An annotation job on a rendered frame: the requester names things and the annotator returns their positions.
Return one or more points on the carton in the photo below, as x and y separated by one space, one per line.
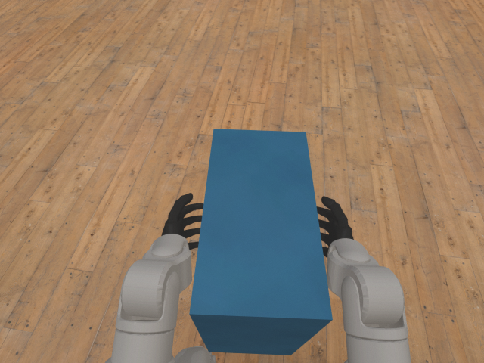
260 284

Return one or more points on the left robot forearm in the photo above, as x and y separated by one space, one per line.
148 303

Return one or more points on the left robot thigh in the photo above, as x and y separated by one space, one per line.
196 354

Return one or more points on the right robot hand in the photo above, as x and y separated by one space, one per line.
337 227

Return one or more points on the right robot forearm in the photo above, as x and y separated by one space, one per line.
373 305

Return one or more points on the left robot hand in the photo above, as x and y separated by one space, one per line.
176 222

